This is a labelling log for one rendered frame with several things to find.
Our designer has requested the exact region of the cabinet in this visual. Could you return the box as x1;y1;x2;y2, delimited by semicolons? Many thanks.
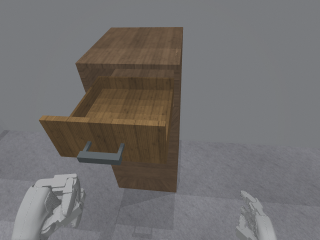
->
75;27;183;193

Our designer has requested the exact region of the handle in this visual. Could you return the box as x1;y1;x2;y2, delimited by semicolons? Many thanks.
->
77;141;125;166

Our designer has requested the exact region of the drawer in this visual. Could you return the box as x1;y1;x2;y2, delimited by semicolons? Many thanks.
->
39;76;174;164

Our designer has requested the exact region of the robot left hand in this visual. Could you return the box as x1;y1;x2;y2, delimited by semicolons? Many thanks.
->
11;173;86;240

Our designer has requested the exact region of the robot right hand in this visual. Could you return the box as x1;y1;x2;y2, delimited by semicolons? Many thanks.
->
236;190;277;240

